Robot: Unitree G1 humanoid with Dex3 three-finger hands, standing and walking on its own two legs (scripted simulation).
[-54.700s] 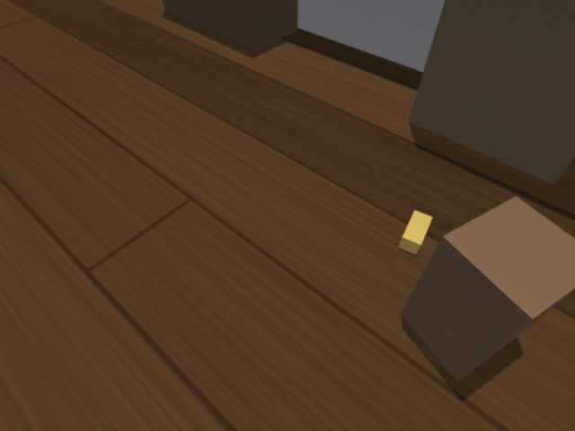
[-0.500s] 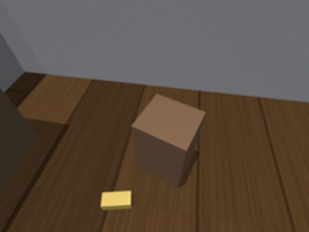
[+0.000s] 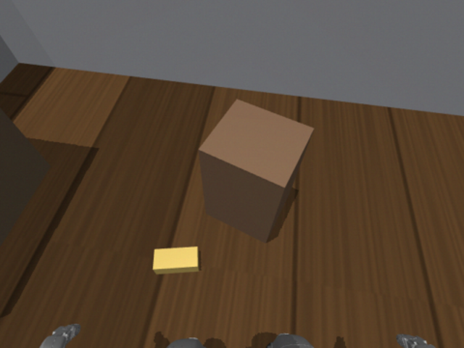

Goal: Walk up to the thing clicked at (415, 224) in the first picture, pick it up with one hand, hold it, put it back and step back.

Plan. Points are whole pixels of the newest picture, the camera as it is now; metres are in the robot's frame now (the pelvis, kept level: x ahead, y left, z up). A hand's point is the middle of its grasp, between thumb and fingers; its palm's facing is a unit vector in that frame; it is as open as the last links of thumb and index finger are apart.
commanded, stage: step back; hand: left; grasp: from above
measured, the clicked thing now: (176, 260) +0.48 +0.21 -0.72
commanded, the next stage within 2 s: none
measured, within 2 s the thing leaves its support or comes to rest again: neither
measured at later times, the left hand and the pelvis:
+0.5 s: hand out of the picture +0.01 +0.25 -0.15, palm faces -0.11 -0.91 -0.39, open 7.4 cm; pelvis -0.11 +0.00 -0.01, yaw -5 degrees
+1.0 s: hand out of the picture -0.12 +0.28 -0.15, palm faces -0.04 -0.93 -0.36, open 7.4 cm; pelvis -0.25 +0.02 +0.01, yaw -3 degrees
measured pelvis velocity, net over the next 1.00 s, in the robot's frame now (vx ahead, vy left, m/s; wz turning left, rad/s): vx -0.25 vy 0.02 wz -0.05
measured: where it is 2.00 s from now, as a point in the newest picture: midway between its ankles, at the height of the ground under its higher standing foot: outside the picture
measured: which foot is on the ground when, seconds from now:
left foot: down 0.00-0.48, up 0.50-0.76, down 0.78-1.00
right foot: down 0.00-0.02, up 0.04-0.42, down 0.44-0.80, up 0.82-1.00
